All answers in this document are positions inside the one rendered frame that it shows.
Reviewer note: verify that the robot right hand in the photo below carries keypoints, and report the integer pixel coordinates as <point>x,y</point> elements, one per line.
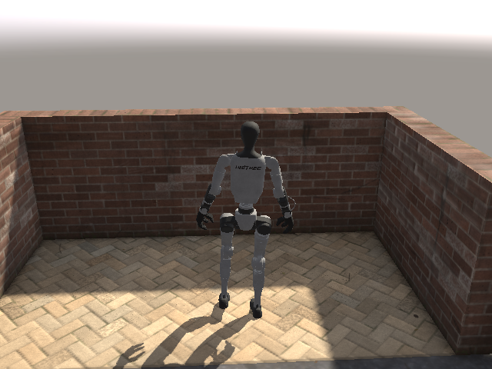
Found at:
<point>287,221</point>

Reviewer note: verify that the right robot thigh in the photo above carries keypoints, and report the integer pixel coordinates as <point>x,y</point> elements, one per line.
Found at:
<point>261,236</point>

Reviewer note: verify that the right robot upper arm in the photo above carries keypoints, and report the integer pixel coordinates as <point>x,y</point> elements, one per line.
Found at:
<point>272,163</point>

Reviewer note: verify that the robot thigh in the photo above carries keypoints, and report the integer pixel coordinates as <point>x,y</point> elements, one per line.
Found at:
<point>227,224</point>
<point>261,236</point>

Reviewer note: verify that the left robot thigh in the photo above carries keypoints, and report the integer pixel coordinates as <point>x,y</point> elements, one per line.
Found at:
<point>227,224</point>

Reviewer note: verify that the robot left hand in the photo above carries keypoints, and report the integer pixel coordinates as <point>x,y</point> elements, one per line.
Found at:
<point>200,218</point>

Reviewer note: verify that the left robot forearm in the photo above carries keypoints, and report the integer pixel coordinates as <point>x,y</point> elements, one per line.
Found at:
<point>207,202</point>

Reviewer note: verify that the right robot forearm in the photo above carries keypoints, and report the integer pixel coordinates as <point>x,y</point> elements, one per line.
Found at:
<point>284,205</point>

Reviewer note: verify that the left robot upper arm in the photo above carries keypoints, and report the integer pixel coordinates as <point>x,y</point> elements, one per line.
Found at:
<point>223,161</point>

